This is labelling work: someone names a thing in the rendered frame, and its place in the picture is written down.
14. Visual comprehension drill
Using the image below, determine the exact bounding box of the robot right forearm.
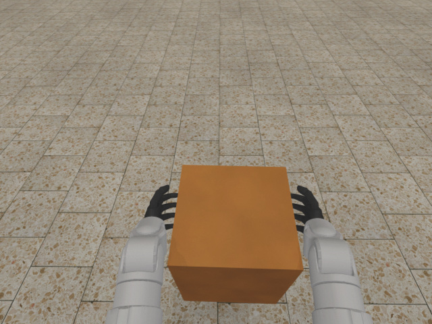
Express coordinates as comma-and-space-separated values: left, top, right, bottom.
303, 218, 373, 324

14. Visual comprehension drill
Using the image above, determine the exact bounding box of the robot left forearm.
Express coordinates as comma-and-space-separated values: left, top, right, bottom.
105, 217, 167, 324

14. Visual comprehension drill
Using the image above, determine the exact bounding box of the robot right hand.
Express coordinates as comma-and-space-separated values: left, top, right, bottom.
290, 186, 324, 233

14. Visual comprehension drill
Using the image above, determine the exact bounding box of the robot left hand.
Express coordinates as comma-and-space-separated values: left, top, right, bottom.
144, 185, 178, 230

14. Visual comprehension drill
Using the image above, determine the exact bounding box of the carton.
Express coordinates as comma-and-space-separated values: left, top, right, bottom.
167, 165, 304, 304

